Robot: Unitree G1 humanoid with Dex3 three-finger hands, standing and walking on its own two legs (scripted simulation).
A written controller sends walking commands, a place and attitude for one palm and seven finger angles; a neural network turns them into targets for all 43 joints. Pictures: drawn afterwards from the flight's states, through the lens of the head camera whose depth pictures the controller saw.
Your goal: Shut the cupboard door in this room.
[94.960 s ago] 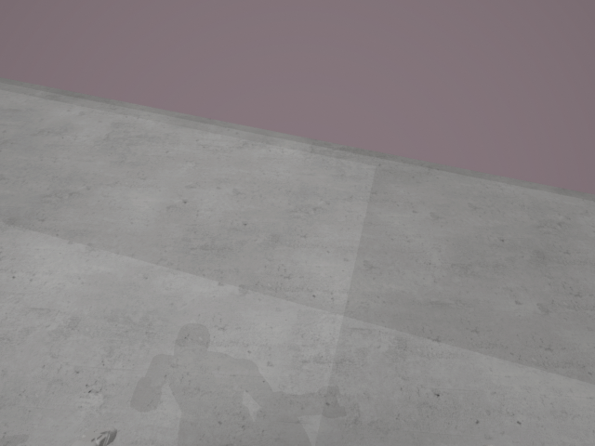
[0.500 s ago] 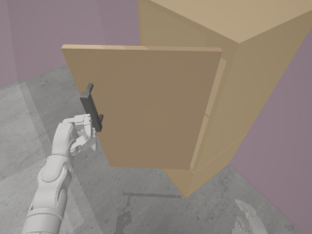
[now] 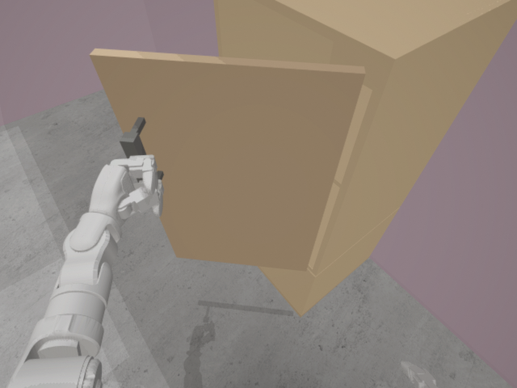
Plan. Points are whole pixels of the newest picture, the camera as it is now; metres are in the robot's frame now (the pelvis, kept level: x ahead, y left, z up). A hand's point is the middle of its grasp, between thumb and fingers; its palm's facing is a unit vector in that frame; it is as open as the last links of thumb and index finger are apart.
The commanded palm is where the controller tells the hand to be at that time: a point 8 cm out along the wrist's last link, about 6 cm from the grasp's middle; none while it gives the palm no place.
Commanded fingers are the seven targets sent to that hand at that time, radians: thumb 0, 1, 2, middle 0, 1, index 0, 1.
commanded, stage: push the door shut along its arc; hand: left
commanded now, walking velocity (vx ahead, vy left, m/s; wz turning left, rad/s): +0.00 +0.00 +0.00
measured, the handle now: (146, 160) +0.46 +0.20 +0.09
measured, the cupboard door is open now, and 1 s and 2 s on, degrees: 45 27 15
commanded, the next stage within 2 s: pull the fist back off the door in 1.28 s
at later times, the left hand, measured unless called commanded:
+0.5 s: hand (181, 165) +0.45 +0.14 +0.09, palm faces -0.27 -0.96 -0.02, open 3.1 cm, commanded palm +0.45 +0.18 +0.09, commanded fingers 0.00 0.90 0.90 -1.30 -1.50 -1.30 -1.50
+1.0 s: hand (211, 141) +0.50 +0.09 +0.09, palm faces -0.36 -0.93 -0.01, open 3.2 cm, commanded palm +0.51 +0.14 +0.09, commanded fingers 0.00 0.90 0.90 -1.30 -1.50 -1.30 -1.50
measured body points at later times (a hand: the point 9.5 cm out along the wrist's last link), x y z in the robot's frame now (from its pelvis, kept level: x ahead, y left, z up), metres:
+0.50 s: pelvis -0.01 +0.02 -0.01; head +0.06 +0.02 +0.43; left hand +0.45 +0.19 +0.09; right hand +0.05 -0.25 -0.12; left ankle +0.01 +0.09 -0.71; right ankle -0.01 -0.09 -0.71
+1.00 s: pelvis +0.00 +0.01 -0.02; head +0.11 +0.01 +0.42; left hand +0.52 +0.15 +0.09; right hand -0.01 -0.26 -0.13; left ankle +0.01 +0.09 -0.71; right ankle -0.01 -0.09 -0.71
